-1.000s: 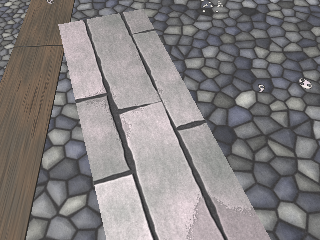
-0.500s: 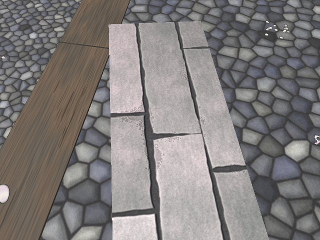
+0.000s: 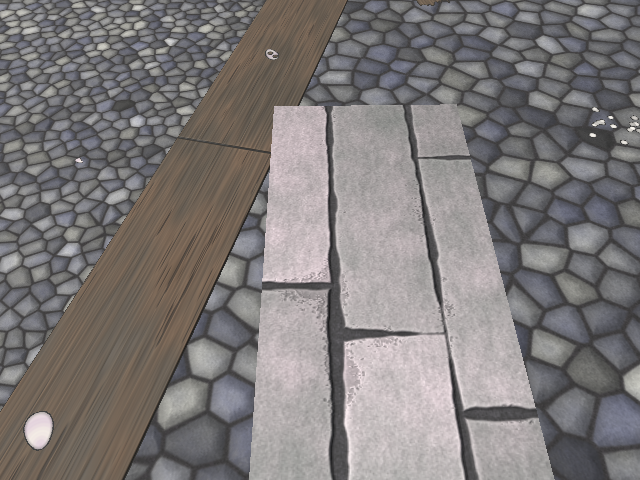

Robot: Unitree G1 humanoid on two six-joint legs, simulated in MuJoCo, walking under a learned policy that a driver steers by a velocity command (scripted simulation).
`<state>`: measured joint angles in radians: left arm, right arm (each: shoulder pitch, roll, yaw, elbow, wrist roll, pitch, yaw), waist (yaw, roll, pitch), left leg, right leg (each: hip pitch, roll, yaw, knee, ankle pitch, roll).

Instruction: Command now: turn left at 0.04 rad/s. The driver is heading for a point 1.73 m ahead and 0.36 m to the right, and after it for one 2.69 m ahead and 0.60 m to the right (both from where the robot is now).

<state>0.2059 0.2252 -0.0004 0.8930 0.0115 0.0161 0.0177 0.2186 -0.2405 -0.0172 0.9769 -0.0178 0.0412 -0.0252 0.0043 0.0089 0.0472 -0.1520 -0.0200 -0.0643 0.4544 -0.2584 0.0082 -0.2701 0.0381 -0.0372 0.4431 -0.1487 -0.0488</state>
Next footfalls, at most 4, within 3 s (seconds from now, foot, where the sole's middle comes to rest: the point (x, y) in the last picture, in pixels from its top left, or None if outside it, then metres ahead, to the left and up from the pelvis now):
1.40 right None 0.19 -0.10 -0.78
1.90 left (324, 464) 0.54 0.03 -0.78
2.46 right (393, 341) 0.83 -0.13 -0.78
3.00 left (366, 234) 1.18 -0.08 -0.78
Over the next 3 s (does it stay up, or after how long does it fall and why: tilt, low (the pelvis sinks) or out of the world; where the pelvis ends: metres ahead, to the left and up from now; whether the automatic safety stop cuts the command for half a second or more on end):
stays up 0.98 -0.10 -0.02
